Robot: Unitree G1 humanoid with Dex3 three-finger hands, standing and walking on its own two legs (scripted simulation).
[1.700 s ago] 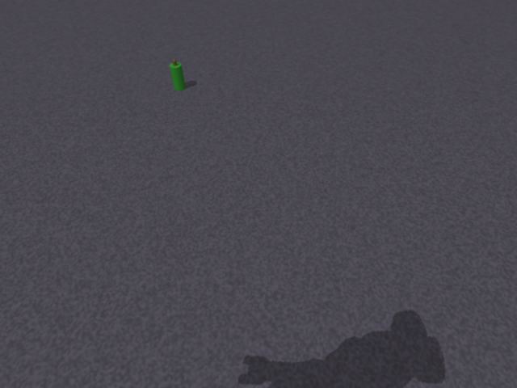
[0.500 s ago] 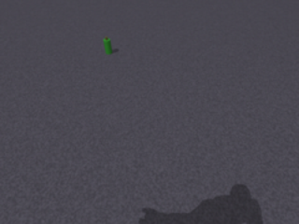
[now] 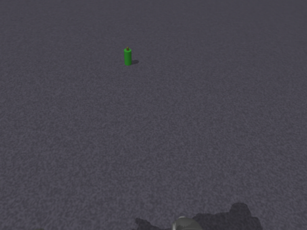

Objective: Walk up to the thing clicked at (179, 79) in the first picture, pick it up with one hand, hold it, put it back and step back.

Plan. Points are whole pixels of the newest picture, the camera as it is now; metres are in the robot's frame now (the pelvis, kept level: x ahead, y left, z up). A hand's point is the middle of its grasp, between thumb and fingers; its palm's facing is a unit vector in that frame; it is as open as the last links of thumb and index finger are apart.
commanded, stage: walk up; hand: left
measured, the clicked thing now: (127, 55) +1.93 +0.20 -0.67
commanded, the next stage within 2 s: none
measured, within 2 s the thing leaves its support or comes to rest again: neither
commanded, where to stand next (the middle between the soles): +1.59 -0.01 m, yaw +2 degrees
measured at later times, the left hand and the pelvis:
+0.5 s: hand (80, 161) +0.36 +0.25 -0.14, palm faces +0.04 -0.94 -0.34, open 7.4 cm; pelvis +0.31 -0.03 +0.00, yaw +3 degrees
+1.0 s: hand (88, 95) +0.70 +0.29 -0.14, palm faces -0.09 -0.94 -0.33, open 7.4 cm; pelvis +0.60 +0.02 +0.00, yaw +1 degrees
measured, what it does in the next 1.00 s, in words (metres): walks ahead: right foot, then left foot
